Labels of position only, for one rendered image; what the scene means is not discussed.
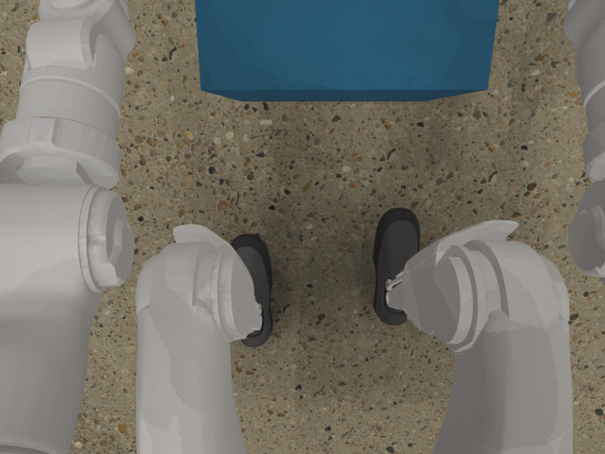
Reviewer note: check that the right robot forearm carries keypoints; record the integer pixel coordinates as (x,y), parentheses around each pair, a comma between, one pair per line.
(584,27)

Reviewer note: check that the left robot forearm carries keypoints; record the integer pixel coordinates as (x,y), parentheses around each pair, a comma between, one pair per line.
(70,100)

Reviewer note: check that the left robot upper arm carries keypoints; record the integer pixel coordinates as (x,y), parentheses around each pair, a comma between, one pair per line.
(61,246)

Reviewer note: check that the left robot foot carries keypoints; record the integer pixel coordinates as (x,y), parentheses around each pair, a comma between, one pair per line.
(254,253)

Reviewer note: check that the right robot upper arm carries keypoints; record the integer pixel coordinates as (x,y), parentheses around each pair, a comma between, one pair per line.
(586,234)

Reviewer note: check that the robot left shin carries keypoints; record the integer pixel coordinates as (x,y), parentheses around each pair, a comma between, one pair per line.
(198,233)

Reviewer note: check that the carton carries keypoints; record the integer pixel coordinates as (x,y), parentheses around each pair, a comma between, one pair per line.
(345,50)

